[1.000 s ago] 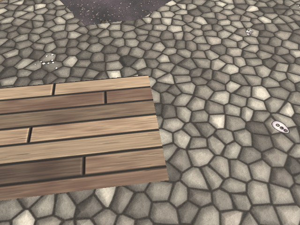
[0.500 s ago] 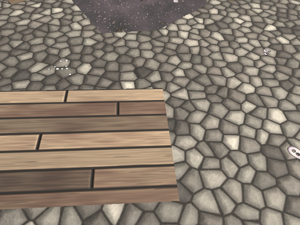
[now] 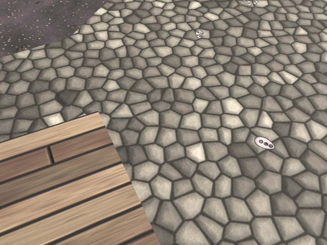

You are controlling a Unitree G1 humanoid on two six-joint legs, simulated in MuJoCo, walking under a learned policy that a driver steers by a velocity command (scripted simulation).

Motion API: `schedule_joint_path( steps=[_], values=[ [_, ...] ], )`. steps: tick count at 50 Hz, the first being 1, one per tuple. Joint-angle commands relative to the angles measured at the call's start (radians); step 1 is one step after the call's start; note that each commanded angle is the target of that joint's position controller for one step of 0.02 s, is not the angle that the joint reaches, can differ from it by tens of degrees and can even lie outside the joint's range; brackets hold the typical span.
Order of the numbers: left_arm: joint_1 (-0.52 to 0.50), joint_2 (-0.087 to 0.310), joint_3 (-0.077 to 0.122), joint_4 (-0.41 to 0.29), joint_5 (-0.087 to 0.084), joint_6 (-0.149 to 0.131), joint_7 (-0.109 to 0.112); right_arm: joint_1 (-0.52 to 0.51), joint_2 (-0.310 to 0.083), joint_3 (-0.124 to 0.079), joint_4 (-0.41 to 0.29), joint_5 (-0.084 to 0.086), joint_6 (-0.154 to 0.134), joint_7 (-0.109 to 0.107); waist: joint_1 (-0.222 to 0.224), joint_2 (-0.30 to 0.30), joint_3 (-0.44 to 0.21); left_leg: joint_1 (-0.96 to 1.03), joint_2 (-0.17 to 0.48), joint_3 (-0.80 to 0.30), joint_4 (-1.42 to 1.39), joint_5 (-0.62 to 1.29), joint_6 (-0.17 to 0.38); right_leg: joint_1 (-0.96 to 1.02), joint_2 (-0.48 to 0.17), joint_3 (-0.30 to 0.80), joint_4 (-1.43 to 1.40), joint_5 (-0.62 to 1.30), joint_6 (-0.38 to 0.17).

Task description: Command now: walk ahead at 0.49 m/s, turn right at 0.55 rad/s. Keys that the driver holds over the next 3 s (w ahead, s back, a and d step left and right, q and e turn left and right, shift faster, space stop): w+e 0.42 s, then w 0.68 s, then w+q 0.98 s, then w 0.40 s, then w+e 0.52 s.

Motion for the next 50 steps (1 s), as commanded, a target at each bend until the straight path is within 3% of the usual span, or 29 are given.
schedule_joint_path(
  steps=[1, 3, 4, 5, 6, 7, 8, 9, 11, 13, 15, 18, 20, 23, 25, 26, 27, 28, 29, 30, 31, 32, 33, 35, 38, 41, 44, 47, 50],
  values=[
    [-0.137, 0.032, -0.001, -0.124, 0.001, -0.018, -0.025, 0.032, -0.206, -0.041, -0.051, 0.011, 0.016, -0.015, 0.039, 0.116, 0.094, 0.002, 0.303, -0.028, 0.133, 1.200, 0.047, 0.024, 0.062, -0.121, -0.031, -0.154, -0.043],
    [0.033, 0.113, 0.032, -0.101, -0.005, -0.016, -0.025, -0.001, -0.248, -0.053, -0.080, 0.014, 0.026, -0.015, 0.140, 0.174, -0.019, -0.028, 0.309, -0.034, 0.399, 1.418, 0.062, 0.276, 0.122, -0.137, -0.059, -0.235, -0.092],
    [0.206, 0.184, 0.067, -0.061, -0.005, -0.014, -0.011, -0.044, -0.254, -0.054, -0.099, 0.022, 0.021, -0.006, 0.239, 0.152, -0.100, -0.156, 0.273, -0.026, 0.630, 1.285, 0.041, 0.552, 0.130, -0.083, -0.189, -0.137, -0.140],
    [0.323, 0.258, 0.086, -0.024, -0.004, 0.000, 0.019, -0.041, -0.188, -0.036, -0.128, -0.004, 0.000, 0.010, 0.241, -0.011, -0.196, -0.498, 0.191, -0.052, 0.964, 0.539, 0.008, 0.896, -0.063, 0.222, -0.175, -0.130, -0.210],
    [0.312, 0.328, 0.089, -0.051, 0.009, -0.013, 0.023, 0.019, -0.073, 0.005, -0.194, 0.010, -0.048, 0.040, 0.145, -0.186, -0.337, -0.881, -0.029, -0.241, 1.286, -0.191, -0.027, 1.176, -0.326, 0.846, -0.311, -0.250, -0.442],
    [0.366, 0.236, 0.066, -0.029, 0.023, -0.015, 0.032, -0.151, -0.169, -0.023, -0.229, 0.046, -0.095, 0.055, 0.220, -0.056, -0.305, -1.002, 0.019, -0.398, 1.305, -0.128, 0.006, 1.146, -0.291, 0.801, -0.411, -0.265, -0.379],
    [0.294, 0.179, 0.050, -0.031, 0.020, -0.029, 0.033, -0.214, -0.192, -0.028, -0.262, 0.065, -0.105, 0.056, 0.184, -0.026, -0.170, -1.021, 0.069, -0.389, 1.214, -0.024, 0.029, 1.004, -0.249, 0.627, -0.422, -0.200, -0.319],
    [0.191, 0.147, 0.038, -0.056, 0.010, -0.039, 0.027, -0.207, -0.184, -0.032, -0.251, 0.049, -0.100, 0.046, 0.115, 0.078, -0.087, -0.947, 0.110, -0.379, 1.113, 0.034, 0.021, 0.817, -0.195, 0.508, -0.442, -0.112, -0.273],
    [0.108, 0.113, 0.022, -0.084, 0.013, -0.046, 0.032, -0.162, -0.191, -0.049, -0.249, 0.018, -0.066, 0.039, 0.044, 0.061, -0.028, -0.800, 0.152, -0.374, 0.991, 0.083, -0.018, 0.585, -0.128, 0.382, -0.471, 0.003, -0.239],
    [0.117, 0.142, 0.026, -0.086, 0.007, -0.047, 0.044, -0.181, -0.165, -0.047, -0.281, -0.001, -0.046, 0.038, 0.024, 0.038, -0.004, -0.755, 0.151, -0.341, 0.889, 0.111, -0.058, 0.456, -0.104, 0.329, -0.491, 0.084, -0.241],
    [0.152, 0.184, 0.036, -0.085, 0.009, -0.047, 0.060, -0.284, -0.146, -0.036, -0.328, -0.012, -0.040, 0.033, 0.046, 0.004, 0.023, -0.741, 0.126, -0.308, 0.716, 0.223, -0.084, 0.375, -0.065, 0.272, -0.495, 0.127, -0.224],
    [0.224, 0.201, 0.044, -0.075, 0.001, -0.036, 0.069, -0.420, -0.112, -0.015, -0.370, -0.007, -0.043, 0.041, 0.110, -0.033, 0.020, -0.642, 0.052, -0.283, 0.424, 0.456, -0.078, 0.335, 0.000, 0.225, -0.451, 0.041, -0.159],
    [0.272, 0.202, 0.045, -0.062, -0.003, -0.032, 0.066, -0.470, -0.131, -0.017, -0.396, 0.011, -0.044, 0.049, 0.138, -0.057, 0.006, -0.600, 0.023, -0.294, 0.342, 0.518, -0.074, 0.364, -0.023, 0.276, -0.434, -0.039, -0.140],
    [0.291, 0.178, 0.038, -0.053, -0.007, -0.029, 0.071, -0.456, -0.189, -0.032, -0.404, 0.019, -0.052, 0.062, 0.119, -0.090, -0.017, -0.587, 0.038, -0.345, 0.278, 0.466, -0.038, 0.501, -0.091, 0.366, -0.352, -0.116, -0.117],
    [0.287, 0.171, 0.035, -0.053, 0.006, -0.025, 0.074, -0.377, -0.211, -0.043, -0.386, 0.012, -0.063, 0.068, 0.071, -0.109, -0.033, -0.505, 0.035, -0.324, 0.255, 0.393, 0.009, 0.552, -0.106, 0.380, -0.267, -0.028, -0.093],
    [0.287, 0.146, 0.025, -0.058, 0.013, -0.026, 0.071, -0.277, -0.238, -0.057, -0.361, 0.001, -0.068, 0.066, 0.022, -0.092, -0.091, -0.360, 0.042, -0.320, 0.246, 0.372, 0.044, 0.541, -0.056, 0.348, -0.138, 0.064, -0.067],
    [0.300, 0.103, 0.006, -0.075, 0.029, -0.027, 0.067, -0.124, -0.288, -0.068, -0.344, -0.012, -0.069, 0.061, -0.034, 0.011, -0.233, -0.110, 0.190, -0.477, 0.268, 0.344, 0.104, 0.426, 0.011, 0.275, 0.143, -0.083, -0.031],
    [0.493, 0.033, -0.013, -0.070, -0.008, -0.041, 0.060, -0.019, -0.370, -0.092, -0.286, -0.014, -0.056, 0.071, 0.037, 0.378, -0.354, 0.207, 0.404, -0.971, 0.147, 0.101, 0.289, 0.073, 0.155, 0.176, 0.491, -0.556, 0.040],
    [0.473, 0.129, -0.002, -0.046, -0.025, -0.046, 0.062, -0.020, -0.272, -0.072, -0.295, 0.013, -0.053, 0.078, 0.003, 0.277, -0.304, 0.202, 0.415, -1.114, 0.066, -0.178, 0.279, -0.070, 0.100, 0.238, 0.617, -0.592, 0.040],
    [0.332, 0.193, 0.012, -0.072, -0.023, -0.046, 0.062, -0.091, -0.211, -0.055, -0.313, 0.019, -0.050, 0.076, -0.023, 0.157, -0.155, 0.075, 0.374, -0.957, 0.052, -0.173, 0.230, -0.118, 0.063, 0.228, 0.644, -0.498, 0.036],
    [0.248, 0.189, 0.011, -0.096, -0.007, -0.046, 0.067, -0.163, -0.200, -0.045, -0.327, 0.007, -0.043, 0.074, -0.002, 0.074, -0.085, -0.057, 0.330, -0.828, 0.046, -0.046, 0.203, -0.090, 0.021, 0.184, 0.613, -0.421, 0.035],
    [0.205, 0.177, 0.012, -0.112, 0.012, -0.049, 0.068, -0.201, -0.181, -0.039, -0.326, 0.000, -0.038, 0.075, 0.017, 0.064, -0.028, -0.163, 0.293, -0.737, 0.028, 0.083, 0.204, -0.068, -0.013, 0.170, 0.546, -0.370, 0.035],
    [0.211, 0.162, 0.013, -0.115, 0.014, -0.049, 0.064, -0.213, -0.165, -0.031, -0.323, -0.008, -0.039, 0.073, 0.046, 0.095, -0.021, -0.223, 0.260, -0.671, 0.009, 0.165, 0.194, -0.013, -0.046, 0.162, 0.494, -0.337, 0.033],
    [0.237, 0.126, 0.007, -0.108, 0.010, -0.044, 0.061, -0.196, -0.156, -0.028, -0.308, 0.001, -0.042, 0.075, 0.062, 0.123, -0.027, -0.258, 0.228, -0.593, -0.026, 0.250, 0.202, 0.033, -0.059, 0.130, 0.417, -0.323, 0.040],
    [0.162, 0.098, -0.006, -0.135, 0.019, -0.040, 0.061, -0.162, -0.203, -0.040, -0.286, 0.012, -0.041, 0.067, 0.051, 0.099, -0.001, -0.267, 0.238, -0.527, -0.075, 0.339, 0.226, -0.003, -0.077, 0.105, 0.254, -0.244, 0.063],
    [0.074, 0.082, -0.016, -0.153, 0.019, -0.047, 0.054, -0.136, -0.225, -0.044, -0.271, 0.020, -0.028, 0.059, 0.026, 0.096, 0.012, -0.264, 0.210, -0.441, -0.093, 0.374, 0.203, 0.026, -0.069, 0.082, 0.062, -0.084, 0.075],
    [-0.015, 0.082, -0.021, -0.171, 0.012, -0.053, 0.043, -0.086, -0.237, -0.045, -0.246, 0.027, -0.019, 0.057, -0.007, 0.098, 0.033, -0.260, 0.198, -0.387, -0.082, 0.389, 0.186, 0.083, -0.041, 0.053, -0.069, 0.012, 0.083],
    [-0.093, 0.091, -0.022, -0.201, 0.004, -0.058, 0.030, -0.039, -0.241, -0.044, -0.219, 0.032, -0.006, 0.058, -0.027, 0.100, 0.057, -0.195, 0.233, -0.398, -0.053, 0.394, 0.181, 0.082, -0.026, 0.047, -0.135, -0.007, 0.068],
    [-0.097, 0.121, -0.015, -0.214, 0.004, -0.067, 0.017, -0.041, -0.265, -0.051, -0.207, 0.035, 0.011, 0.053, 0.003, 0.115, 0.054, -0.122, 0.270, -0.410, 0.012, 0.494, 0.160, 0.128, -0.008, 0.037, -0.191, -0.100, 0.028]
  ],
)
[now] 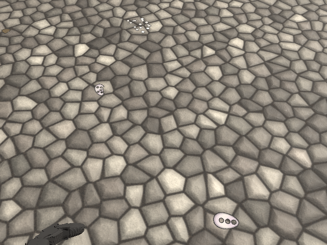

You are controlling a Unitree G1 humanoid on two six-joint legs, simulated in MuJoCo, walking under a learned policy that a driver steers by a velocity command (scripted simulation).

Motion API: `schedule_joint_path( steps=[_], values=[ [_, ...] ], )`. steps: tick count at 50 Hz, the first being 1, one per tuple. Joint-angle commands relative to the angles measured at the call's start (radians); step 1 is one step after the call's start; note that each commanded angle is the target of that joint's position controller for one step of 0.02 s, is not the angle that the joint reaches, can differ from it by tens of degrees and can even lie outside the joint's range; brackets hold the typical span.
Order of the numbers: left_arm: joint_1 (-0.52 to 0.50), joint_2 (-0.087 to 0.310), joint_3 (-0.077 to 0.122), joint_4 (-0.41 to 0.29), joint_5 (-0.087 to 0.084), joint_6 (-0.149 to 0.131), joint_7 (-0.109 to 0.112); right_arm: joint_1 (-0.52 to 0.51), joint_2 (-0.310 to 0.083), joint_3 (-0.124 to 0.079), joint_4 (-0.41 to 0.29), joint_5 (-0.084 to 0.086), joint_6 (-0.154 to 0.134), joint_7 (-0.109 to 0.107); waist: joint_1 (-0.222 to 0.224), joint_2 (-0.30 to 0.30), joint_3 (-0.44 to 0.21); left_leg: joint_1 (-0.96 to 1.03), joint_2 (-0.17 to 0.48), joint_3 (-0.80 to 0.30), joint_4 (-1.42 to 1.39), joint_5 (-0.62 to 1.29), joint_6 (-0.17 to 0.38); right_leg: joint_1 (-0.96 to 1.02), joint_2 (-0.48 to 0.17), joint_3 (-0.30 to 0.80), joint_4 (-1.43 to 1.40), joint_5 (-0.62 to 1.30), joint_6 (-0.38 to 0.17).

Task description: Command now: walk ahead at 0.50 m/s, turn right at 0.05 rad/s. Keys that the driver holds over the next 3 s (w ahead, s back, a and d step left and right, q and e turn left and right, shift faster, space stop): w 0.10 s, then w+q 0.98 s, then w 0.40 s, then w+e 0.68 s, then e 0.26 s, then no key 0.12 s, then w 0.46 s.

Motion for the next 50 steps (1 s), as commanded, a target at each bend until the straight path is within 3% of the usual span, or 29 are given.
schedule_joint_path(
  steps=[1, 2, 3, 4, 5, 6, 7, 8, 10, 13, 18, 21, 24, 25, 27, 28, 29, 30, 31, 32, 33, 34, 35, 36, 39, 41, 44, 47, 50],
  values=[
    [-0.018, 0.111, 0.034, -0.074, 0.001, -0.025, -0.008, -0.015, -0.192, -0.042, -0.035, 0.006, 0.007, -0.009, 0.087, 0.128, 0.009, 0.005, 0.278, -0.139, 0.049, 0.534, 0.141, 0.105, 0.036, -0.035, -0.064, -0.055, -0.044],
    [0.102, 0.147, 0.054, -0.035, 0.007, -0.025, -0.003, -0.023, -0.182, -0.037, -0.037, 0.007, 0.011, -0.011, 0.147, 0.114, -0.066, -0.023, 0.235, -0.096, 0.187, 0.675, 0.118, 0.285, 0.061, -0.056, -0.092, -0.042, -0.071],
    [0.283, 0.206, 0.078, 0.009, 0.015, -0.024, 0.007, -0.037, -0.149, -0.021, -0.056, -0.006, 0.009, -0.014, 0.225, 0.077, -0.194, -0.168, 0.187, -0.054, 0.420, 0.606, 0.081, 0.566, -0.027, 0.034, -0.052, -0.018, -0.123],
    [0.407, 0.312, 0.103, 0.029, 0.028, -0.013, 0.014, 0.041, -0.055, 0.010, -0.089, -0.019, -0.010, -0.011, 0.224, -0.142, -0.339, -0.577, 0.040, 0.020, 0.812, 0.210, 0.004, 0.958, -0.282, 0.439, -0.070, -0.113, -0.265],
    [0.431, 0.253, 0.085, 0.041, 0.012, -0.007, 0.011, 0.039, -0.071, 0.010, -0.078, -0.011, -0.031, -0.007, 0.229, -0.222, -0.393, -0.732, 0.002, -0.103, 0.977, -0.269, 0.001, 0.980, -0.346, 0.696, -0.205, -0.231, -0.311],
    [0.361, 0.198, 0.065, 0.035, 0.008, -0.006, 0.012, -0.031, -0.149, -0.013, -0.097, 0.018, -0.041, 0.000, 0.223, -0.142, -0.237, -0.819, 0.063, -0.132, 1.046, -0.223, 0.014, 0.856, -0.318, 0.567, -0.228, -0.293, -0.266],
    [0.289, 0.163, 0.053, 0.023, 0.010, -0.006, 0.012, -0.089, -0.150, -0.014, -0.109, 0.025, -0.040, 0.001, 0.197, -0.088, -0.144, -0.806, 0.109, -0.107, 1.017, -0.132, 0.021, 0.714, -0.276, 0.427, -0.254, -0.268, -0.229],
    [0.227, 0.132, 0.043, 0.021, 0.016, -0.010, 0.008, -0.116, -0.137, -0.015, -0.112, 0.012, -0.033, -0.001, 0.166, -0.045, -0.070, -0.774, 0.139, -0.098, 0.959, -0.060, 0.016, 0.582, -0.235, 0.338, -0.300, -0.219, -0.210],
    [0.164, 0.104, 0.038, 0.026, 0.027, -0.028, 0.003, -0.076, -0.105, -0.018, -0.097, 0.005, -0.002, -0.005, 0.107, -0.082, -0.027, -0.661, 0.173, -0.117, 0.899, 0.028, 0.004, 0.427, -0.188, 0.213, -0.370, -0.125, -0.185],
    [0.175, 0.125, 0.048, 0.060, 0.036, -0.050, 0.009, -0.089, -0.078, -0.018, -0.107, 0.005, 0.022, -0.011, 0.091, -0.045, 0.001, -0.681, 0.166, -0.141, 0.849, 0.129, -0.020, 0.378, -0.181, 0.086, -0.414, 0.024, -0.191],
    [0.202, 0.154, 0.051, 0.095, 0.033, -0.049, 0.029, -0.217, -0.054, -0.011, -0.155, -0.003, 0.013, 0.007, 0.128, -0.018, 0.033, -0.684, 0.138, -0.104, 0.557, 0.399, -0.018, 0.417, -0.147, -0.083, -0.427, 0.121, -0.147],
    [0.265, 0.178, 0.056, 0.126, 0.024, -0.038, 0.037, -0.324, -0.031, 0.003, -0.203, -0.004, 0.012, 0.027, 0.176, 0.003, 0.068, -0.702, 0.129, -0.058, 0.439, 0.427, 0.000, 0.502, -0.178, -0.120, -0.424, 0.132, -0.138],
    [0.308, 0.193, 0.062, 0.150, 0.011, -0.010, 0.041, -0.392, -0.036, 0.005, -0.258, -0.002, 0.013, 0.048, 0.193, 0.005, 0.085, -0.762, 0.117, -0.024, 0.379, 0.330, 0.029, 0.644, -0.220, -0.143, -0.359, 0.222, -0.126],
    [0.308, 0.200, 0.064, 0.152, 0.008, 0.000, 0.044, -0.399, -0.042, 0.003, -0.273, -0.001, 0.014, 0.056, 0.186, -0.002, 0.080, -0.755, 0.105, -0.005, 0.367, 0.280, 0.042, 0.675, -0.230, -0.153, -0.324, 0.299, -0.117],
    [0.287, 0.230, 0.072, 0.141, 0.007, 0.017, 0.054, -0.357, -0.071, -0.012, -0.287, -0.001, 0.018, 0.064, 0.144, -0.042, 0.025, -0.641, 0.045, 0.059, 0.367, 0.173, 0.077, 0.702, -0.230, -0.186, -0.199, 0.628, -0.092],
    [0.280, 0.242, 0.075, 0.136, 0.008, 0.027, 0.060, -0.279, -0.099, -0.028, -0.277, -0.001, 0.022, 0.063, 0.098, -0.062, -0.028, -0.531, 0.004, 0.086, 0.372, 0.127, 0.100, 0.696, -0.222, -0.200, -0.076, 0.777, -0.079],
    [0.264, 0.244, 0.074, 0.130, 0.006, 0.034, 0.066, -0.135, -0.145, -0.056, -0.246, 0.002, 0.023, 0.055, 0.015, -0.050, -0.104, -0.323, -0.038, 0.091, 0.317, 0.164, 0.134, 0.627, -0.192, -0.224, 0.119, 0.797, -0.053],
    [0.272, 0.225, 0.064, 0.110, 0.016, 0.027, 0.070, 0.027, -0.224, -0.091, -0.213, 0.002, 0.032, 0.035, -0.057, 0.032, -0.200, -0.010, 0.042, -0.073, 0.284, 0.196, 0.189, 0.399, -0.150, -0.225, 0.406, 0.543, -0.013],
    [0.373, 0.066, 0.015, 0.060, 0.047, -0.005, 0.049, 0.015, -0.325, -0.106, -0.217, 0.006, 0.030, 0.024, 0.063, 0.293, -0.280, 0.342, 0.304, -0.633, 0.220, 0.093, 0.375, -0.075, 0.068, -0.160, 0.769, -0.445, 0.053],
    [0.287, 0.141, 0.023, 0.049, 0.014, -0.050, 0.029, 0.056, -0.254, -0.084, -0.241, -0.002, 0.021, 0.024, -0.007, 0.200, -0.416, 0.429, 0.373, -0.877, 0.083, 0.016, 0.428, -0.200, 0.099, 0.073, 0.897, -0.564, 0.043],
    [0.188, 0.184, 0.035, 0.014, -0.022, -0.072, 0.019, 0.026, -0.202, -0.070, -0.235, -0.011, 0.013, 0.022, -0.023, 0.149, -0.282, 0.352, 0.337, -0.720, 0.066, 0.072, 0.369, -0.281, 0.042, 0.095, 0.879, -0.476, 0.020],
    [0.162, 0.171, 0.028, 0.004, -0.016, -0.083, 0.021, -0.035, -0.176, -0.063, -0.243, -0.006, 0.008, 0.020, 0.019, 0.062, -0.183, 0.199, 0.291, -0.591, 0.065, 0.156, 0.330, -0.259, -0.003, 0.086, 0.788, -0.391, 0.008],
    [0.156, 0.170, 0.033, 0.011, 0.008, -0.083, 0.028, -0.106, -0.151, -0.055, -0.260, -0.009, 0.008, 0.019, 0.064, 0.018, -0.117, 0.048, 0.255, -0.503, 0.052, 0.261, 0.305, -0.197, -0.032, 0.077, 0.695, -0.349, 0.014],
    [0.174, 0.182, 0.042, 0.014, 0.020, -0.071, 0.030, -0.150, -0.125, -0.045, -0.280, -0.019, 0.008, 0.016, 0.101, 0.030, -0.094, -0.054, 0.228, -0.446, 0.028, 0.346, 0.299, -0.121, -0.053, 0.081, 0.650, -0.323, 0.021],
    [0.195, 0.150, 0.039, 0.005, 0.033, -0.035, 0.032, -0.165, -0.141, -0.049, -0.290, -0.015, 0.005, 0.006, 0.138, 0.049, -0.059, -0.210, 0.195, -0.368, -0.019, 0.441, 0.306, -0.053, -0.054, 0.054, 0.518, -0.281, 0.067],
    [0.128, 0.123, 0.028, -0.019, 0.038, -0.026, 0.035, -0.144, -0.170, -0.058, -0.283, -0.011, 0.007, -0.008, 0.121, 0.059, -0.031, -0.272, 0.159, -0.309, -0.028, 0.435, 0.284, -0.045, -0.036, 0.035, 0.378, -0.166, 0.094],
    [0.012, 0.098, 0.015, -0.046, 0.033, -0.031, 0.027, -0.104, -0.177, -0.061, -0.270, -0.003, 0.018, -0.019, 0.071, 0.093, -0.020, -0.315, 0.101, -0.261, -0.005, 0.325, 0.225, 0.035, 0.015, 0.024, 0.135, 0.060, 0.100],
    [-0.057, 0.120, 0.020, -0.072, 0.015, -0.040, 0.017, -0.051, -0.181, -0.063, -0.250, 0.003, 0.026, -0.020, 0.042, 0.115, -0.020, -0.276, 0.122, -0.325, 0.033, 0.232, 0.203, 0.078, 0.047, 0.041, 0.029, 0.108, 0.094],
    [-0.050, 0.163, 0.039, -0.080, 0.010, -0.053, 0.008, -0.041, -0.168, -0.061, -0.245, 0.004, 0.034, -0.024, 0.060, 0.143, -0.025, -0.188, 0.157, -0.425, 0.119, 0.179, 0.183, 0.108, 0.054, 0.068, -0.036, 0.009, 0.062]
  ],
)
Over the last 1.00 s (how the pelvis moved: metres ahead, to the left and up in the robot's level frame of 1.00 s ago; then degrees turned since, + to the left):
0.56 -0.08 0.01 -21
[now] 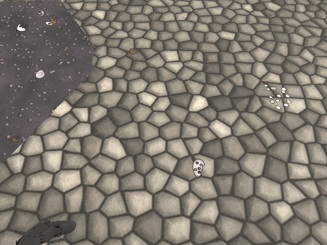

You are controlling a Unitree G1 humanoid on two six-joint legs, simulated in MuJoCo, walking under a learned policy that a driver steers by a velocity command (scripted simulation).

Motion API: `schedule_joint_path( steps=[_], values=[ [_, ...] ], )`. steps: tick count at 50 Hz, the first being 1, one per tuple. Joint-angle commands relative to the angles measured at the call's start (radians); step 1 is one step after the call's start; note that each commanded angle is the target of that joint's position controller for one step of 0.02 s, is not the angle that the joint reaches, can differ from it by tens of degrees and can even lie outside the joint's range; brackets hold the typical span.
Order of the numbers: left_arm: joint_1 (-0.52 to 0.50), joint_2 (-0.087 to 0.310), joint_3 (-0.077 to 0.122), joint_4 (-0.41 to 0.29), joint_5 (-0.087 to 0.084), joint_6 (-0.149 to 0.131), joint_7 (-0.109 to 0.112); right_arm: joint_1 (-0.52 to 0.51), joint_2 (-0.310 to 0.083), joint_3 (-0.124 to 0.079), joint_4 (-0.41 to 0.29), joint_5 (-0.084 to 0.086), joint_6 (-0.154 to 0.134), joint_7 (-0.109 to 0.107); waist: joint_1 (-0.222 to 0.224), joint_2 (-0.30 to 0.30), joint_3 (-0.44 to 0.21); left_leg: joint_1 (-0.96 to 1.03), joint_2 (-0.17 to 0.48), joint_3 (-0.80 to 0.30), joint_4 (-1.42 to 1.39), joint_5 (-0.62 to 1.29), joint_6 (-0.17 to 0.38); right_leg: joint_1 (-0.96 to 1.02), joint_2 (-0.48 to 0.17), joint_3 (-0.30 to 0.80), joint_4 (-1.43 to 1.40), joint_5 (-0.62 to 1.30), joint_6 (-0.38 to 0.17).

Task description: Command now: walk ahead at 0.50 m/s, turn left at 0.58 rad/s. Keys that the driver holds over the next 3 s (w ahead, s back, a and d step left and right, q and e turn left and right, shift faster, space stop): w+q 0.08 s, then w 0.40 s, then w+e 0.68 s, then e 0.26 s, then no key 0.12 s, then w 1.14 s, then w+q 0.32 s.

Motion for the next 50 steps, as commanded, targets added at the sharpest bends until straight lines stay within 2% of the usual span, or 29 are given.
schedule_joint_path(
  steps=[1, 2, 3, 4, 5, 6, 7, 8, 9, 11, 15, 18, 21, 24, 25, 26, 27, 28, 29, 30, 31, 32, 33, 35, 36, 39, 44, 48, 50],
  values=[
    [-0.021, 0.132, 0.047, -0.074, -0.009, -0.029, -0.004, -0.002, -0.149, -0.042, -0.053, 0.000, -0.003, -0.008, 0.051, 0.163, -0.037, -0.040, 0.242, -0.246, -0.020, 0.205, 0.122, 0.169, 0.031, -0.022, -0.047, -0.071, -0.035],
    [0.050, 0.143, 0.057, -0.055, -0.007, -0.034, -0.001, -0.015, -0.129, -0.036, -0.059, -0.001, 0.000, -0.008, 0.092, 0.167, -0.059, -0.050, 0.216, -0.242, 0.037, 0.224, 0.100, 0.267, 0.032, -0.038, -0.088, -0.073, -0.059],
    [0.157, 0.177, 0.073, -0.041, 0.008, -0.040, 0.006, -0.020, -0.083, -0.019, -0.070, -0.007, -0.004, -0.005, 0.144, 0.140, -0.145, -0.104, 0.166, -0.194, 0.196, 0.228, 0.064, 0.456, -0.044, 0.017, -0.079, -0.088, -0.105],
    [0.290, 0.246, 0.090, -0.031, 0.025, -0.039, 0.014, 0.039, -0.023, -0.001, -0.090, -0.007, -0.010, -0.004, 0.162, -0.029, -0.280, -0.351, 0.055, -0.069, 0.510, 0.028, -0.002, 0.788, -0.252, 0.280, -0.084, -0.171, -0.207],
    [0.368, 0.267, 0.099, 0.012, 0.011, -0.022, 0.004, 0.120, -0.033, 0.008, -0.109, 0.011, -0.017, -0.007, 0.138, -0.320, -0.353, -0.602, 0.023, 0.008, 0.765, -0.285, -0.038, 0.929, -0.399, 0.688, -0.196, -0.447, -0.313],
    [0.333, 0.178, 0.077, -0.002, -0.004, -0.018, 0.002, 0.088, -0.119, -0.011, -0.083, 0.017, -0.016, -0.008, 0.157, -0.181, -0.236, -0.683, 0.084, -0.024, 0.867, -0.220, -0.049, 0.844, -0.368, 0.663, -0.242, -0.621, -0.290],
    [0.295, 0.138, 0.064, -0.006, -0.002, -0.010, 0.004, -0.004, -0.138, -0.016, -0.093, 0.008, -0.012, -0.006, 0.167, -0.098, -0.125, -0.691, 0.114, 0.013, 0.886, -0.138, -0.052, 0.722, -0.325, 0.506, -0.248, -0.561, -0.255],
    [0.252, 0.122, 0.055, -0.006, 0.010, -0.005, 0.002, -0.058, -0.126, -0.015, -0.104, -0.006, -0.012, -0.005, 0.150, -0.040, -0.060, -0.661, 0.139, 0.031, 0.850, -0.076, -0.051, 0.600, -0.283, 0.399, -0.267, -0.441, -0.245],
    [0.225, 0.097, 0.046, 0.000, 0.015, -0.004, 0.003, -0.082, -0.112, -0.016, -0.111, -0.012, -0.013, -0.001, 0.128, -0.040, -0.024, -0.629, 0.165, 0.029, 0.799, -0.036, -0.048, 0.523, -0.247, 0.321, -0.288, -0.342, -0.245],
    [0.209, 0.082, 0.041, 0.013, 0.013, -0.009, 0.003, -0.061, -0.075, -0.010, -0.106, -0.003, -0.011, 0.008, 0.094, -0.081, -0.015, -0.557, 0.188, 0.051, 0.724, -0.006, -0.048, 0.444, -0.202, 0.217, -0.327, -0.228, -0.248],
    [0.233, 0.135, 0.054, 0.049, -0.004, -0.013, 0.006, -0.141, -0.033, 0.013, -0.128, -0.018, -0.018, 0.015, 0.101, -0.047, -0.007, -0.560, 0.215, 0.103, 0.510, 0.114, -0.067, 0.441, -0.202, 0.101, -0.374, -0.051, -0.281],
    [0.259, 0.161, 0.057, 0.071, -0.013, -0.002, 0.007, -0.231, -0.015, 0.026, -0.141, -0.014, -0.031, 0.027, 0.134, -0.044, 0.003, -0.493, 0.202, 0.143, 0.314, 0.254, -0.071, 0.434, -0.174, 0.012, -0.380, -0.009, -0.257],
    [0.319, 0.180, 0.059, 0.101, -0.024, 0.011, 0.005, -0.313, -0.025, 0.025, -0.162, -0.004, -0.037, 0.037, 0.165, -0.049, 0.016, -0.443, 0.176, 0.168, 0.200, 0.304, -0.067, 0.468, -0.189, -0.006, -0.364, -0.008, -0.241],
    [0.343, 0.197, 0.063, 0.126, -0.031, 0.027, 0.007, -0.343, -0.047, 0.017, -0.182, 0.000, -0.041, 0.047, 0.153, -0.061, 0.028, -0.413, 0.159, 0.173, 0.127, 0.242, -0.031, 0.540, -0.229, 0.005, -0.322, 0.038, -0.220],
    [0.343, 0.202, 0.063, 0.131, -0.033, 0.034, 0.009, -0.317, -0.060, 0.009, -0.178, -0.003, -0.044, 0.047, 0.128, -0.062, 0.018, -0.347, 0.145, 0.182, 0.095, 0.225, -0.017, 0.541, -0.230, 0.009, -0.280, 0.107, -0.209],
    [0.331, 0.202, 0.061, 0.133, -0.036, 0.038, 0.011, -0.235, -0.084, -0.006, -0.155, -0.009, -0.046, 0.043, 0.071, -0.052, -0.025, -0.210, 0.120, 0.201, 0.048, 0.235, 0.003, 0.524, -0.203, -0.016, -0.183, 0.240, -0.189],
    [0.335, 0.176, 0.050, 0.131, -0.030, 0.038, 0.012, -0.094, -0.132, -0.032, -0.115, -0.016, -0.045, 0.034, 0.004, -0.030, -0.117, 0.012, 0.127, 0.191, 0.046, 0.248, 0.030, 0.454, -0.150, -0.055, -0.006, 0.290, -0.160],
    [0.325, 0.107, 0.021, 0.095, 0.002, 0.031, 0.011, 0.093, -0.217, -0.055, -0.092, -0.035, -0.040, 0.018, -0.067, 0.104, -0.281, 0.315, 0.350, -0.044, 0.078, 0.284, 0.097, 0.241, -0.082, -0.101, 0.325, -0.008, -0.113],
    [0.429, 0.022, -0.004, 0.079, -0.011, 0.013, 0.012, 0.107, -0.265, -0.058, -0.087, -0.042, -0.032, 0.019, -0.007, 0.345, -0.381, 0.507, 0.547, -0.462, -0.051, 0.074, 0.225, -0.081, 0.060, -0.075, 0.621, -0.589, -0.067],
    [0.372, 0.136, 0.025, 0.093, -0.034, 0.006, 0.010, 0.103, -0.175, -0.038, -0.085, -0.032, -0.034, 0.022, -0.044, 0.222, -0.312, 0.438, 0.519, -0.473, -0.098, -0.046, 0.205, -0.176, 0.015, 0.024, 0.735, -0.579, -0.069],
    [0.305, 0.162, 0.037, 0.070, -0.047, 0.004, 0.007, 0.047, -0.137, -0.023, -0.080, -0.024, -0.038, 0.022, -0.027, 0.192, -0.186, 0.331, 0.488, -0.317, -0.114, -0.011, 0.172, -0.221, -0.025, 0.012, 0.742, -0.488, -0.075],
    [0.271, 0.149, 0.036, 0.069, -0.039, 0.008, 0.010, -0.015, -0.108, -0.013, -0.079, -0.025, -0.043, 0.025, 0.004, 0.140, -0.125, 0.215, 0.441, -0.210, -0.143, 0.060, 0.149, -0.187, -0.062, -0.005, 0.707, -0.406, -0.071],
    [0.260, 0.140, 0.041, 0.069, -0.027, 0.016, 0.012, -0.065, -0.082, -0.008, -0.076, -0.029, -0.049, 0.029, 0.033, 0.141, -0.075, 0.123, 0.407, -0.130, -0.179, 0.123, 0.139, -0.155, -0.085, -0.004, 0.661, -0.346, -0.065],
    [0.296, 0.100, 0.040, 0.083, -0.031, 0.043, 0.012, -0.112, -0.058, -0.006, -0.063, -0.037, -0.067, 0.031, 0.080, 0.150, -0.048, 0.016, 0.377, -0.016, -0.243, 0.226, 0.129, -0.067, -0.104, 0.001, 0.632, -0.278, -0.052],
    [0.296, 0.080, 0.038, 0.082, -0.031, 0.054, 0.013, -0.118, -0.061, -0.009, -0.052, -0.037, -0.076, 0.029, 0.091, 0.133, -0.036, -0.005, 0.377, 0.027, -0.262, 0.281, 0.133, -0.065, -0.104, 0.002, 0.622, -0.256, -0.045],
    [0.240, 0.064, 0.039, 0.057, -0.024, 0.067, 0.014, -0.110, -0.080, -0.021, -0.018, -0.044, -0.084, 0.018, 0.092, 0.096, 0.001, 0.001, 0.375, 0.135, -0.288, 0.381, 0.132, -0.129, -0.100, 0.025, 0.530, -0.144, -0.029],
    [0.091, 0.035, 0.025, 0.008, -0.017, 0.059, -0.016, -0.078, -0.119, -0.033, 0.020, -0.035, -0.073, 0.000, 0.043, 0.072, 0.049, 0.036, 0.357, 0.288, -0.308, 0.400, 0.099, -0.105, -0.082, -0.051, 0.252, 0.065, -0.045],
    [-0.020, 0.035, 0.020, -0.054, -0.019, 0.058, -0.039, -0.017, -0.147, -0.045, 0.061, -0.016, -0.047, -0.005, 0.006, 0.064, 0.085, 0.169, 0.397, 0.335, -0.265, 0.454, 0.084, -0.141, -0.070, -0.104, 0.136, 0.003, -0.084],
    [-0.029, 0.050, 0.026, -0.079, -0.019, 0.060, -0.049, -0.019, -0.166, -0.051, 0.069, -0.008, -0.032, -0.007, 0.022, 0.081, 0.071, 0.224, 0.407, 0.361, -0.192, 0.637, 0.066, -0.107, -0.039, -0.146, 0.108, -0.086, -0.115]
  ],
)
Over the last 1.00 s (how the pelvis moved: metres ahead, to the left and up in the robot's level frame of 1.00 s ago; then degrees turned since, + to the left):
0.55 0.06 0.00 27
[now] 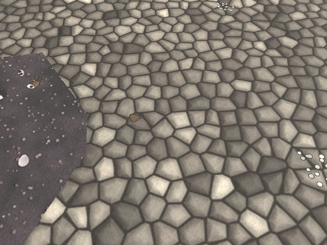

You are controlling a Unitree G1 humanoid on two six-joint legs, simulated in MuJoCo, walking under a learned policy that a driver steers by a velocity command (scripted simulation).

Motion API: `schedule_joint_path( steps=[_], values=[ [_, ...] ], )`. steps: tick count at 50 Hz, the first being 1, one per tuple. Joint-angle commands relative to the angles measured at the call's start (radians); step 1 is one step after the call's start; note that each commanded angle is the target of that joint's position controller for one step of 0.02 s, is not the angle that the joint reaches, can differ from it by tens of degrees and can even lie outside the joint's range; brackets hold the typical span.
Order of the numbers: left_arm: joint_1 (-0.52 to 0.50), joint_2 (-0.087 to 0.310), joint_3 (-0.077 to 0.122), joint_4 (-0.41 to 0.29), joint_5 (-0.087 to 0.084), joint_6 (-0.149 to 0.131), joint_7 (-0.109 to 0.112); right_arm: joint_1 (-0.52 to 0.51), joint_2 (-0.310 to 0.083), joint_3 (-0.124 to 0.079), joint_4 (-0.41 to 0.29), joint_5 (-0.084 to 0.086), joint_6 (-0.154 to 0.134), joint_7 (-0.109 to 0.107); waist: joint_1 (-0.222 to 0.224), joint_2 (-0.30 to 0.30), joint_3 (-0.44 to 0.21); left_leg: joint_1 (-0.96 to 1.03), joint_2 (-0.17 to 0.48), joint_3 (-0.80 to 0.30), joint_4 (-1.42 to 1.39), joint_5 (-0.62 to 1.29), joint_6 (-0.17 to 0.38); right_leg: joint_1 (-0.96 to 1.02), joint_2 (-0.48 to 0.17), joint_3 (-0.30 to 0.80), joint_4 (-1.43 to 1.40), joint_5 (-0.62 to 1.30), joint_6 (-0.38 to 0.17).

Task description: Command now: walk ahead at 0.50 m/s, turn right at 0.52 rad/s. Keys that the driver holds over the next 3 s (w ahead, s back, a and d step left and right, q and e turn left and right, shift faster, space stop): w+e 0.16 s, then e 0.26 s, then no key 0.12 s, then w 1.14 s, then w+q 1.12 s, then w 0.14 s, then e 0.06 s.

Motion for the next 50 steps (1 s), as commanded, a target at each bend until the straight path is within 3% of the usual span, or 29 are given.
schedule_joint_path(
  steps=[1, 3, 4, 5, 6, 7, 8, 9, 10, 12, 15, 18, 21, 24, 26, 27, 28, 29, 30, 32, 34, 38, 44, 45, 46, 47, 48, 49, 50],
  values=[
    [-0.079, 0.084, 0.024, -0.112, -0.001, -0.012, -0.014, -0.020, -0.201, -0.052, -0.046, 0.015, 0.011, -0.011, 0.036, 0.108, 0.032, 0.024, 0.308, -0.053, 0.065, 0.829, 0.127, 0.021, 0.049, -0.071, -0.031, -0.121, -0.051],
    [0.095, 0.145, 0.060, -0.083, -0.005, -0.006, -0.009, -0.044, -0.224, -0.056, -0.052, 0.022, 0.029, -0.019, 0.142, 0.130, -0.079, 0.000, 0.282, -0.023, 0.331, 1.083, 0.095, 0.265, 0.133, -0.120, -0.055, -0.181, -0.103],
    [0.261, 0.209, 0.096, -0.041, -0.005, 0.000, 0.007, -0.048, -0.210, -0.047, -0.057, 0.022, 0.028, -0.023, 0.227, 0.099, -0.164, -0.142, 0.240, -0.006, 0.569, 0.970, 0.056, 0.538, 0.153, -0.081, -0.120, -0.120, -0.144],
    [0.339, 0.312, 0.121, -0.022, -0.009, 0.010, 0.030, -0.003, -0.104, -0.015, -0.091, -0.018, 0.015, -0.020, 0.197, -0.116, -0.238, -0.500, 0.139, -0.012, 0.920, 0.287, -0.001, 0.851, -0.068, 0.293, -0.138, -0.106, -0.242],
    [0.303, 0.346, 0.114, -0.064, -0.004, -0.009, 0.022, 0.023, -0.053, 0.014, -0.134, -0.013, -0.024, -0.008, 0.138, -0.201, -0.397, -0.784, -0.049, -0.246, 1.176, -0.280, -0.033, 1.049, -0.257, 0.855, -0.317, -0.281, -0.429],
    [0.304, 0.252, 0.090, -0.064, 0.000, -0.021, 0.016, -0.102, -0.145, -0.008, -0.152, 0.026, -0.054, 0.007, 0.202, -0.064, -0.345, -0.896, 0.014, -0.363, 1.194, -0.213, -0.012, 1.027, -0.237, 0.778, -0.379, -0.308, -0.367],
    [0.269, 0.212, 0.079, -0.059, -0.001, -0.031, 0.017, -0.149, -0.146, -0.005, -0.170, 0.040, -0.070, 0.012, 0.182, -0.043, -0.214, -0.918, 0.055, -0.347, 1.126, -0.125, 0.012, 0.897, -0.199, 0.625, -0.380, -0.260, -0.326],
    [0.187, 0.188, 0.070, -0.073, 0.000, -0.034, 0.019, -0.154, -0.137, -0.005, -0.158, 0.018, -0.074, 0.002, 0.126, 0.035, -0.125, -0.861, 0.095, -0.341, 1.035, -0.060, 0.009, 0.733, -0.152, 0.507, -0.374, -0.087, -0.285],
    [0.125, 0.155, 0.060, -0.091, 0.008, -0.034, 0.024, -0.147, -0.155, -0.016, -0.148, -0.007, -0.066, -0.005, 0.089, 0.028, -0.083, -0.787, 0.118, -0.336, 0.969, -0.031, -0.003, 0.611, -0.121, 0.414, -0.372, 0.123, -0.266],
    [0.091, 0.157, 0.060, -0.110, 0.021, -0.032, 0.035, -0.110, -0.147, -0.020, -0.145, -0.020, -0.037, -0.007, 0.045, 0.014, -0.082, -0.685, 0.119, -0.326, 0.917, -0.014, -0.033, 0.483, -0.091, 0.332, -0.376, 0.385, -0.264],
    [0.109, 0.197, 0.072, -0.094, 0.016, -0.023, 0.057, -0.137, -0.097, -0.004, -0.155, -0.026, -0.010, -0.014, 0.043, 0.006, -0.086, -0.650, 0.072, -0.289, 0.749, 0.084, -0.073, 0.391, -0.034, 0.228, -0.358, 0.546, -0.243],
    [0.129, 0.197, 0.074, -0.082, -0.002, 0.008, 0.078, -0.223, -0.074, 0.009, -0.172, -0.020, -0.005, -0.008, 0.077, -0.046, -0.121, -0.577, 0.017, -0.283, 0.533, 0.274, -0.083, 0.370, 0.024, 0.196, -0.315, 0.449, -0.179],
    [0.158, 0.194, 0.074, -0.075, -0.003, 0.032, 0.090, -0.301, -0.090, 0.008, -0.191, -0.008, -0.003, 0.007, 0.111, -0.066, -0.131, -0.547, -0.018, -0.307, 0.391, 0.337, -0.080, 0.410, 0.010, 0.273, -0.272, 0.294, -0.151],
    [0.150, 0.167, 0.064, -0.077, 0.006, 0.037, 0.094, -0.274, -0.126, -0.007, -0.183, -0.014, -0.012, 0.018, 0.099, -0.083, -0.131, -0.523, -0.006, -0.335, 0.303, 0.304, -0.045, 0.491, -0.030, 0.363, -0.184, 0.218, -0.135],
    [0.121, 0.131, 0.051, -0.086, 0.009, 0.030, 0.094, -0.216, -0.133, -0.012, -0.173, -0.031, -0.030, 0.016, 0.055, -0.071, -0.138, -0.387, 0.030, -0.328, 0.166, 0.486, 0.011, 0.481, 0.026, 0.358, -0.068, 0.155, -0.087],
    [0.147, 0.083, 0.034, -0.101, 0.029, 0.022, 0.093, -0.182, -0.181, -0.017, -0.183, -0.051, -0.034, 0.008, 0.059, 0.039, -0.220, -0.208, 0.187, -0.462, 0.193, 0.821, 0.072, 0.408, 0.101, 0.287, 0.108, -0.043, -0.043],
    [0.324, 0.057, 0.023, -0.081, 0.021, 0.020, 0.089, -0.156, -0.199, -0.020, -0.168, -0.068, -0.019, 0.007, 0.129, 0.292, -0.310, 0.017, 0.391, -0.747, 0.204, 0.930, 0.276, 0.193, 0.226, 0.214, 0.328, -0.667, 0.019],
    [0.370, 0.134, 0.034, -0.054, 0.014, 0.025, 0.084, -0.125, -0.145, -0.013, -0.153, -0.026, -0.007, 0.013, 0.121, 0.264, -0.327, -0.005, 0.425, -0.906, 0.141, 0.456, 0.318, 0.111, 0.161, 0.212, 0.428, -0.691, 0.046],
    [0.272, 0.185, 0.049, -0.052, 0.003, 0.036, 0.082, -0.114, -0.117, -0.006, -0.153, -0.005, 0.000, 0.017, 0.068, 0.176, -0.228, -0.058, 0.356, -0.846, 0.090, 0.076, 0.277, 0.046, 0.133, 0.182, 0.492, -0.620, 0.064],
    [0.170, 0.176, 0.050, -0.075, 0.015, 0.052, 0.083, -0.162, -0.123, -0.001, -0.146, -0.007, 0.017, 0.018, 0.065, 0.160, -0.108, -0.200, 0.281, -0.759, 0.008, -0.243, 0.208, 0.002, 0.098, 0.116, 0.478, -0.514, 0.079],
    [0.148, 0.141, 0.041, -0.077, 0.016, 0.039, 0.075, -0.182, -0.137, -0.005, -0.146, -0.015, 0.022, 0.005, 0.073, 0.188, -0.059, -0.321, 0.217, -0.648, -0.042, -0.181, 0.181, 0.083, 0.073, 0.068, 0.370, -0.445, 0.071],
    [0.141, 0.078, 0.019, -0.058, 0.019, -0.001, 0.068, -0.174, -0.151, -0.012, -0.137, 0.003, 0.017, -0.002, 0.065, 0.198, -0.098, -0.367, 0.188, -0.528, -0.060, -0.056, 0.205, 0.252, 0.071, 0.018, 0.113, -0.385, 0.042],
    [0.180, 0.086, 0.022, -0.026, 0.014, -0.026, 0.057, -0.140, -0.157, -0.010, -0.109, 0.023, 0.035, 0.011, 0.099, 0.165, -0.083, -0.469, 0.192, -0.495, 0.000, -0.169, 0.183, 0.485, 0.101, -0.037, -0.195, -0.223, -0.008],
    [0.223, 0.091, 0.025, -0.015, 0.013, -0.028, 0.059, -0.146, -0.129, 0.000, -0.109, 0.018, 0.034, 0.012, 0.123, 0.150, -0.088, -0.524, 0.171, -0.477, 0.050, -0.197, 0.155, 0.559, 0.083, -0.013, -0.217, -0.252, -0.026],
    [0.301, 0.127, 0.033, -0.004, 0.014, -0.032, 0.066, -0.182, -0.067, 0.020, -0.126, 0.010, 0.029, 0.016, 0.158, 0.067, -0.086, -0.636, 0.115, -0.417, 0.214, -0.184, 0.104, 0.651, -0.034, 0.144, -0.302, -0.365, -0.067],
    [0.355, 0.219, 0.055, 0.005, 0.021, -0.028, 0.070, -0.203, 0.001, 0.038, -0.161, 0.004, 0.010, 0.021, 0.155, -0.161, -0.070, -0.839, -0.012, -0.241, 0.497, -0.129, 0.039, 0.735, -0.212, 0.448, -0.433, -0.610, -0.161],
    [0.380, 0.253, 0.068, 0.013, 0.029, -0.034, 0.063, -0.248, -0.086, 0.017, -0.188, 0.017, -0.009, 0.017, 0.183, -0.191, 0.010, -0.974, 0.013, -0.279, 0.659, -0.186, 0.041, 0.684, -0.314, 0.653, -0.519, -0.731, -0.253],
    [0.342, 0.200, 0.052, 0.003, 0.028, -0.047, 0.063, -0.232, -0.131, 0.001, -0.181, 0.028, -0.019, 0.019, 0.153, -0.138, 0.049, -1.028, 0.061, -0.327, 0.738, -0.117, 0.048, 0.683, -0.293, 0.625, -0.512, -0.718, -0.246],
    [0.311, 0.164, 0.041, -0.004, 0.023, -0.055, 0.061, -0.208, -0.131, 0.000, -0.162, 0.024, -0.022, 0.024, 0.132, -0.120, 0.046, -1.039, 0.076, -0.329, 0.757, -0.043, 0.049, 0.695, -0.250, 0.546, -0.506, -0.631, -0.218]
  ],
)
Over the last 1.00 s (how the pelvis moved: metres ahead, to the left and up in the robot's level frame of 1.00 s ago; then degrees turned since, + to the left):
0.52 0.05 -0.01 -4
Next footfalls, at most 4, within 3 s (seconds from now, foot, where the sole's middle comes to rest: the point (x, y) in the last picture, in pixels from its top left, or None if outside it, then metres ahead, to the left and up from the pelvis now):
0.08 right None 0.22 -0.11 -0.77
0.52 left None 0.46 0.02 -0.77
0.92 right None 0.36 -0.20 -0.77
1.34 left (175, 180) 0.75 -0.07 -0.77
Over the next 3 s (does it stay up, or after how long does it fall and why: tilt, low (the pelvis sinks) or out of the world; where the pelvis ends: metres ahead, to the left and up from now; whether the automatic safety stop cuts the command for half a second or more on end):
stays up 1.44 -0.28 0.00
